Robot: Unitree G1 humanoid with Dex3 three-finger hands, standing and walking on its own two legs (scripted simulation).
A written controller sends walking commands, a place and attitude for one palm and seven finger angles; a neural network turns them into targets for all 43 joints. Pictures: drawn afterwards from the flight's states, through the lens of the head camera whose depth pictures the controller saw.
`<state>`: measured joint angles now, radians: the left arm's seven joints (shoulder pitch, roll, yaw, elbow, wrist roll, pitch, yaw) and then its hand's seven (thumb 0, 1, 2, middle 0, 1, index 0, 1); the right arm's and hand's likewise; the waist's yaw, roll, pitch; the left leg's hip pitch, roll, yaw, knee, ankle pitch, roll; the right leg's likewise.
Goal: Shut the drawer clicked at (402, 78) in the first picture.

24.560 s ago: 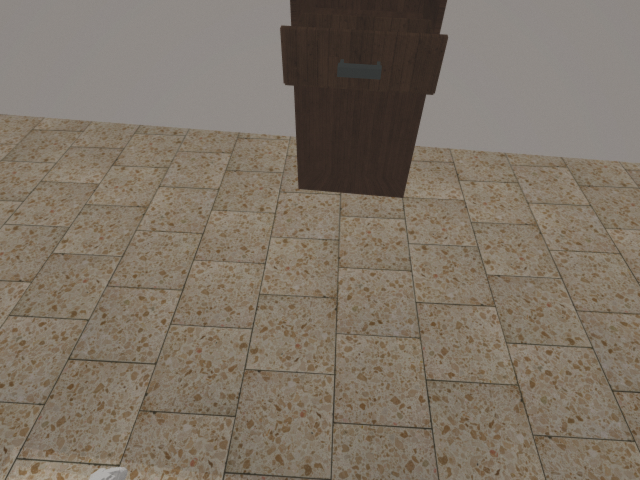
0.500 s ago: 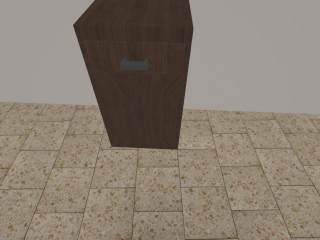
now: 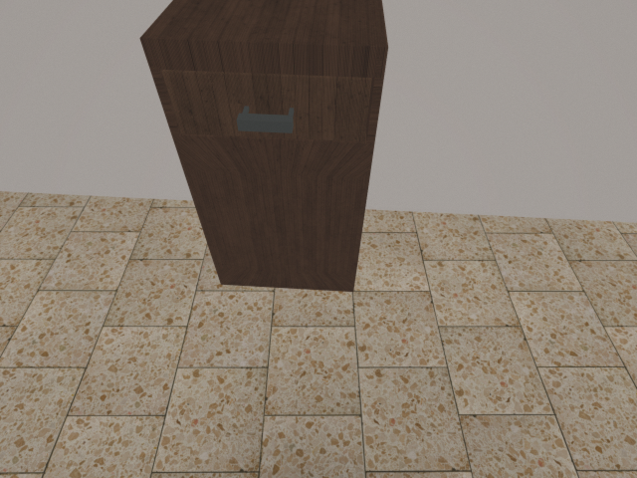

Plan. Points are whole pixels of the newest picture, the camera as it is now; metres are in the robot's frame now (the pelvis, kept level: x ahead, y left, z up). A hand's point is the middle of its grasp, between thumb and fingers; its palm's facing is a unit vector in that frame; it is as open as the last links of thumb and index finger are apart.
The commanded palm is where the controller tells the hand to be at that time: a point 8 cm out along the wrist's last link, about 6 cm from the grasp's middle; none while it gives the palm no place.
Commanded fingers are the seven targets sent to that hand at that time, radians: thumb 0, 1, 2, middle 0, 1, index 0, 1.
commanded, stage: look to check the result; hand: left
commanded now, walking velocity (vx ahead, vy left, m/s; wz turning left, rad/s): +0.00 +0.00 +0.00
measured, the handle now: (267, 117) +0.84 +0.17 -0.01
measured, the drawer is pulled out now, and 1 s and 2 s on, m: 0.00 0.00 0.00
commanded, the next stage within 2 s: stand and wait in 0.26 s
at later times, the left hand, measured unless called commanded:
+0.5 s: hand out of the picture +0.01 +0.18 -0.17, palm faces +0.04 -0.98 -0.21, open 7.4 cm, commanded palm none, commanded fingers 0.00 0.90 0.90 -0.20 -0.30 -0.20 -0.30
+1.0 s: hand out of the picture +0.01 +0.18 -0.17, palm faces +0.03 -0.98 -0.22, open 7.4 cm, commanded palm none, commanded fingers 0.00 0.90 0.90 -0.20 -0.30 -0.20 -0.30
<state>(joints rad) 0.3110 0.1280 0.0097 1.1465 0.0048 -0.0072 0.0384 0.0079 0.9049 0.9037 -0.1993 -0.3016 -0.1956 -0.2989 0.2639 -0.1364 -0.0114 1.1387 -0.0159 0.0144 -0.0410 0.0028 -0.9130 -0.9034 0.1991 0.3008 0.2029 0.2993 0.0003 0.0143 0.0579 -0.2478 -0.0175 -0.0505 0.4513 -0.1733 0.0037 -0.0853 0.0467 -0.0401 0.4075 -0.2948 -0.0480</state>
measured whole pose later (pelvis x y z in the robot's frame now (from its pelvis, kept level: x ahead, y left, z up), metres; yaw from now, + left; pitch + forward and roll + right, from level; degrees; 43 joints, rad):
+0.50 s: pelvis +0.01 +0.00 +0.00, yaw +0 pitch -2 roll +0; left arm 0.26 0.15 0.02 1.13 0.01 -0.01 0.03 0.01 0.90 0.90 -0.20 -0.30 -0.20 -0.30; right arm 0.24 -0.16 -0.01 1.14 -0.02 0.01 -0.04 0.00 -0.91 -0.90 0.20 0.30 0.20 0.30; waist 0.00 0.02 0.06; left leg -0.23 -0.02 -0.04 0.43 -0.17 0.00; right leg -0.07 0.04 -0.03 0.39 -0.30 -0.05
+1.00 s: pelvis +0.01 +0.00 +0.00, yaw +0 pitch -2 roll +0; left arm 0.26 0.16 0.02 1.14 0.01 -0.01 0.03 0.01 0.90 0.90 -0.20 -0.30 -0.20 -0.30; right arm 0.23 -0.18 -0.01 1.14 -0.02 0.01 -0.04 0.00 -0.91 -0.90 0.20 0.30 0.20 0.30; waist 0.00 0.01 0.05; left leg -0.21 -0.01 -0.04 0.42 -0.17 0.00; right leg -0.06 0.05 -0.03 0.38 -0.29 -0.05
